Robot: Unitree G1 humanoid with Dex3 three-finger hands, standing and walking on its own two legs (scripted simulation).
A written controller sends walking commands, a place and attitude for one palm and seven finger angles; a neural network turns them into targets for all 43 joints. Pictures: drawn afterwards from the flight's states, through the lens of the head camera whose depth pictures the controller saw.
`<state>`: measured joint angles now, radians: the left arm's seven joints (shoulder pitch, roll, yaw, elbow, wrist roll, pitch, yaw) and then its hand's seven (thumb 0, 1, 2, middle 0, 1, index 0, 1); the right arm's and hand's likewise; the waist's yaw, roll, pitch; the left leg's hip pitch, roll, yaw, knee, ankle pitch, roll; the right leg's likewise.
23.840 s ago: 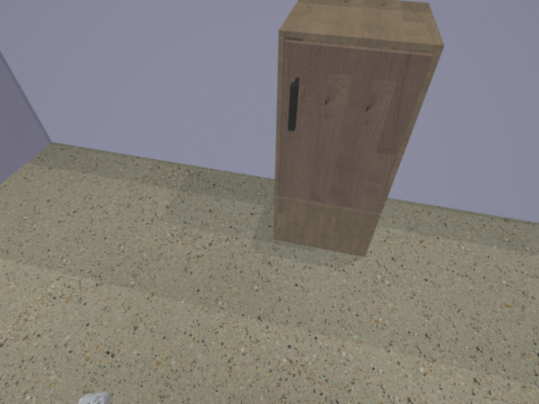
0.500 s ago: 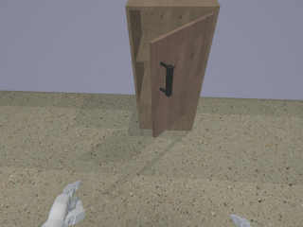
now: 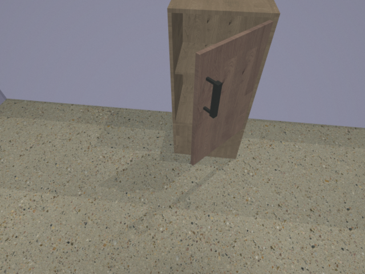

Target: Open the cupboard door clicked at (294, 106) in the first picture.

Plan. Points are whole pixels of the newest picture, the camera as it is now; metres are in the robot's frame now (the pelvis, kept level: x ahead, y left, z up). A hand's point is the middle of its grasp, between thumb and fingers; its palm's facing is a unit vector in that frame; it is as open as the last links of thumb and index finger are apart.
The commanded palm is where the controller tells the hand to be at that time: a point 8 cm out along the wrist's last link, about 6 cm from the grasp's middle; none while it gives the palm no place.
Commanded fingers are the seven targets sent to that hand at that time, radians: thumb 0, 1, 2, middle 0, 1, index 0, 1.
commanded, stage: let the arm hang, fingers relaxed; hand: left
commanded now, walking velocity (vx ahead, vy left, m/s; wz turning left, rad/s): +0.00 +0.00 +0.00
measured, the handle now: (211, 97) +0.69 -0.07 -0.03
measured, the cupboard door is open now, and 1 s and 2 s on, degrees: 48 48 48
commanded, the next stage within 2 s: look to check the result in 0.42 s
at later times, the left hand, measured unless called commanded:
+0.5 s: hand out of the picture +0.03 +0.18 -0.17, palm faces +0.03 -0.98 -0.21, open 7.3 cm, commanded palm none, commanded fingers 0.00 0.90 0.90 -0.20 -0.30 -0.20 -0.30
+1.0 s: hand out of the picture +0.08 +0.20 -0.16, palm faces +0.01 -0.96 -0.27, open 7.4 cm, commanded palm none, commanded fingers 0.00 0.90 0.90 -0.20 -0.30 -0.20 -0.30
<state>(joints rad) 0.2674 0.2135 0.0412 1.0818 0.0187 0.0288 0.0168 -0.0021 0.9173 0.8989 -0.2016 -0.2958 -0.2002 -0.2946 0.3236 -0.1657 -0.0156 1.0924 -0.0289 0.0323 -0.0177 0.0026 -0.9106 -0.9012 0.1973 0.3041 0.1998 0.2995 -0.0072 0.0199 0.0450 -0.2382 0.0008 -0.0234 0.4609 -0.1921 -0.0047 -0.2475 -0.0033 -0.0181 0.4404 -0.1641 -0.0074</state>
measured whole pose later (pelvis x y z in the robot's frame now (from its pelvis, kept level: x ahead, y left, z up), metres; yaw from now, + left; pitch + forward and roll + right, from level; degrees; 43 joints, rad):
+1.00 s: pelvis +0.03 -0.01 +0.00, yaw +0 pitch -2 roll +0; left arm 0.15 0.23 0.04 1.13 0.02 -0.01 0.01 0.00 0.91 0.90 -0.20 -0.30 -0.20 -0.29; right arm 0.19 -0.23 -0.02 1.13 -0.02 0.00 -0.02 0.00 -0.91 -0.90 0.20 0.30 0.20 0.30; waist -0.01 0.01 0.08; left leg -0.16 0.01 -0.02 0.39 -0.20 -0.02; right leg -0.18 0.00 -0.02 0.40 -0.18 -0.01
